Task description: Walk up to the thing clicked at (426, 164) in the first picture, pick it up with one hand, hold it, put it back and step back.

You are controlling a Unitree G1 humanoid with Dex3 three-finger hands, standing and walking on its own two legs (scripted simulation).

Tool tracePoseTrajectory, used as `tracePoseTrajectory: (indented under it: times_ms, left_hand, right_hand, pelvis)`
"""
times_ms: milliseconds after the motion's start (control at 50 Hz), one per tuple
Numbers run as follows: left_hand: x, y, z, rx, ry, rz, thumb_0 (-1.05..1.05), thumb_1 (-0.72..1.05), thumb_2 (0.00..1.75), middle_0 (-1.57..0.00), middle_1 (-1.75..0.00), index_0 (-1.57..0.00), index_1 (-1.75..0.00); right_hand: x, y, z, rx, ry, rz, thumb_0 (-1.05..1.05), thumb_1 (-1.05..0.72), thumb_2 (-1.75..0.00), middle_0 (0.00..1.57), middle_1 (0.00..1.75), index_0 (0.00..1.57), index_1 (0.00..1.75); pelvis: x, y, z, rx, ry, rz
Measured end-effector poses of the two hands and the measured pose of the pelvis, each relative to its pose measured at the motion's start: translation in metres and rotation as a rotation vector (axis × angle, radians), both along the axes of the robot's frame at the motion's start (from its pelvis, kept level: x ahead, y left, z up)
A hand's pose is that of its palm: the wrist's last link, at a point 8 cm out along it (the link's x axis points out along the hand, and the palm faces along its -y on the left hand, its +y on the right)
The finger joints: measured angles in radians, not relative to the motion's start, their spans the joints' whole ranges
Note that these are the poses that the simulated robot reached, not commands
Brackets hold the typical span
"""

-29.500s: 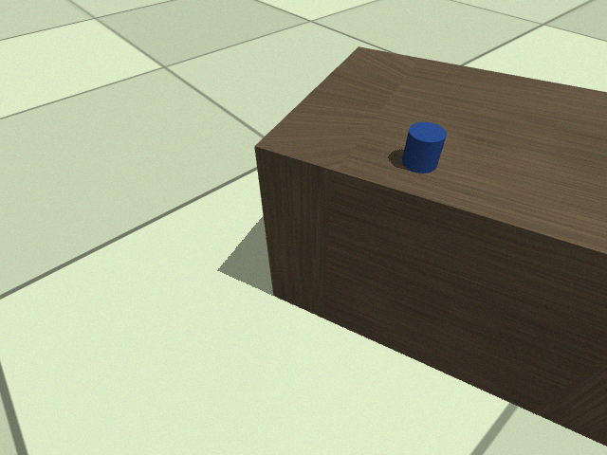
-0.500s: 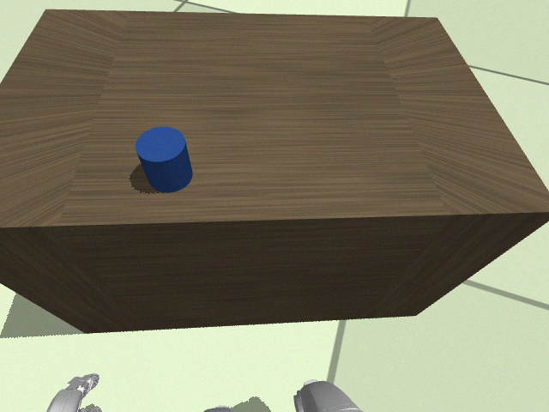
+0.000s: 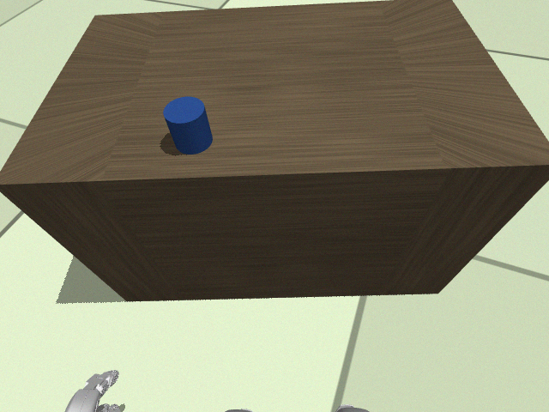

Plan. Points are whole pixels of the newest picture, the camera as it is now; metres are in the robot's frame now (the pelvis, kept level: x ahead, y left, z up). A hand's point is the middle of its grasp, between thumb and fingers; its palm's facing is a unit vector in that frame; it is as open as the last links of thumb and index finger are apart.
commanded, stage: step back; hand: left
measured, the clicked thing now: (189, 126) +0.67 +0.21 -0.02
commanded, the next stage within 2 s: none
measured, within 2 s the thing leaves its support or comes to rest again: neither
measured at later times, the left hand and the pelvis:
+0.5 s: hand out of the picture -0.08 +0.24 -0.15, palm faces -0.05 -0.91 -0.41, open 7.4 cm; pelvis -0.16 -0.03 -0.01, yaw -4 degrees
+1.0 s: hand out of the picture -0.22 +0.24 -0.14, palm faces +0.01 -0.92 -0.40, open 7.4 cm; pelvis -0.33 -0.03 +0.00, yaw +0 degrees
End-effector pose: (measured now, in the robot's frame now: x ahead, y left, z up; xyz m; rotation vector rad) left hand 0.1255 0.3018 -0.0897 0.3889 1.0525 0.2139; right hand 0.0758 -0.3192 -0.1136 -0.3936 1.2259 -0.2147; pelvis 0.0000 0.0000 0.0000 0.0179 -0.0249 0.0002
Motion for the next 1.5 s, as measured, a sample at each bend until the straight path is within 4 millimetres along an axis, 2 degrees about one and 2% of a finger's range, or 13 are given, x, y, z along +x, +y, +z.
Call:
tracePoseTrajectory:
  times_ms: [80, 200, 320, 420, 540, 660, 780, 860, 1000, 1100, 1200, 1360, 1500]
  left_hand:
    - [-0.022, 0.014, -0.016, -0.020, -0.010, 0.011, 0.00, 0.90, 0.90, -0.20, -0.30, -0.20, -0.30]
    - [-0.073, 0.018, -0.019, -0.036, 0.060, 0.052, 0.00, 0.90, 0.90, -0.20, -0.30, -0.20, -0.30]
    - [-0.133, 0.012, -0.021, -0.027, 0.136, 0.044, 0.00, 0.90, 0.90, -0.20, -0.30, -0.20, -0.30]
    - [-0.176, -0.003, -0.026, 0.001, 0.162, 0.024, 0.00, 0.90, 0.90, -0.20, -0.30, -0.20, -0.30]
    - [-0.229, -0.024, -0.009, 0.004, 0.163, 0.039, 0.01, 0.90, 0.90, -0.20, -0.30, -0.20, -0.30]
    - [-0.245, -0.023, 0.003, 0.034, 0.090, 0.040, 0.01, 0.90, 0.90, -0.21, -0.30, -0.21, -0.30]
    - [-0.263, -0.007, -0.008, 0.025, -0.005, 0.041, 0.00, 0.90, 0.90, -0.20, -0.30, -0.21, -0.30]
    - [-0.289, -0.004, -0.014, 0.007, 0.017, 0.054, 0.00, 0.90, 0.90, -0.20, -0.30, -0.20, -0.30]
    - [-0.353, -0.015, -0.014, -0.017, 0.070, 0.058, 0.00, 0.90, 0.90, -0.20, -0.30, -0.20, -0.30]
    - [-0.410, -0.029, -0.020, 0.013, 0.123, 0.037, 0.00, 0.90, 0.90, -0.20, -0.30, -0.20, -0.30]
    - [-0.469, -0.039, -0.010, 0.015, 0.160, 0.057, 0.00, 0.90, 0.90, -0.20, -0.30, -0.20, -0.30]
    - [-0.514, -0.021, -0.001, 0.038, 0.085, 0.108, 0.01, 0.90, 0.90, -0.21, -0.30, -0.21, -0.30]
    - [-0.544, 0.000, -0.011, 0.013, 0.121, 0.136, 0.00, 0.90, 0.90, -0.20, -0.30, -0.20, -0.30]
  right_hand:
    - [-0.019, 0.012, 0.002, -0.017, -0.012, 0.026, 0.01, -0.91, -0.90, 0.20, 0.30, 0.21, 0.30]
    - [-0.048, 0.021, 0.021, -0.009, -0.047, 0.029, 0.01, -0.90, -0.89, 0.20, 0.30, 0.21, 0.30]
    - [-0.064, 0.011, 0.027, -0.016, -0.122, 0.027, 0.01, -0.90, -0.89, 0.20, 0.30, 0.21, 0.30]
    - [-0.088, -0.011, 0.012, 0.000, -0.170, 0.025, 0.01, -0.90, -0.89, 0.20, 0.30, 0.21, 0.30]
    - [-0.138, -0.028, 0.003, 0.023, -0.125, -0.018, 0.01, -0.90, -0.89, 0.20, 0.30, 0.21, 0.30]
    - [-0.199, -0.030, -0.003, 0.018, -0.032, -0.004, 0.01, -0.91, -0.90, 0.20, 0.30, 0.21, 0.30]
    - [-0.248, -0.017, -0.010, 0.001, 0.023, 0.040, 0.01, -0.91, -0.90, 0.20, 0.30, 0.21, 0.30]
    - [-0.277, -0.007, -0.002, 0.015, 0.010, 0.043, 0.01, -0.90, -0.89, 0.20, 0.30, 0.21, 0.30]
    - [-0.304, -0.013, 0.013, 0.004, -0.065, 0.052, 0.01, -0.90, -0.89, 0.20, 0.30, 0.21, 0.30]
    - [-0.320, -0.032, 0.003, 0.018, -0.139, 0.050, 0.01, -0.90, -0.89, 0.20, 0.30, 0.21, 0.30]
    - [-0.359, -0.039, 0.002, 0.037, -0.125, 0.011, 0.01, -0.90, -0.89, 0.20, 0.30, 0.21, 0.30]
    - [-0.436, -0.037, -0.007, 0.030, 0.008, 0.045, 0.01, -0.91, -0.90, 0.20, 0.30, 0.21, 0.30]
    - [-0.478, -0.019, 0.000, 0.033, 0.022, 0.025, 0.01, -0.91, -0.89, 0.20, 0.30, 0.21, 0.30]
  pelvis:
    - [-0.026, 0.009, -0.009, 0.011, -0.020, 0.011]
    - [-0.057, 0.007, 0.003, -0.025, -0.017, -0.005]
    - [-0.094, -0.002, 0.004, -0.032, -0.010, -0.045]
    - [-0.132, -0.019, -0.009, -0.020, -0.011, -0.077]
    - [-0.170, -0.031, -0.002, 0.005, -0.017, -0.060]
    - [-0.205, -0.031, 0.001, 0.015, -0.005, -0.011]
    - [-0.251, -0.022, -0.011, 0.007, -0.014, 0.051]
    - [-0.280, -0.020, -0.008, 0.000, -0.035, 0.038]
    - [-0.327, -0.029, 0.001, -0.030, -0.015, 0.000]
    - [-0.369, -0.043, -0.010, -0.036, -0.012, -0.041]
    - [-0.401, -0.048, -0.002, -0.009, -0.022, -0.043]
    - [-0.439, -0.041, -0.003, -0.007, -0.021, 0.037]
    - [-0.456, -0.029, -0.001, 0.005, -0.032, 0.051]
